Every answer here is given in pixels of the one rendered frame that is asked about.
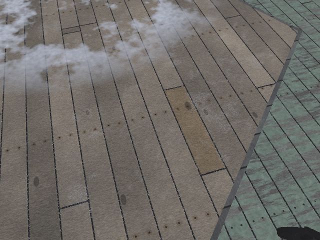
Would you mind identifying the right robot hand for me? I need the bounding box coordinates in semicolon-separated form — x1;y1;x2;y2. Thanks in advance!
276;226;320;240

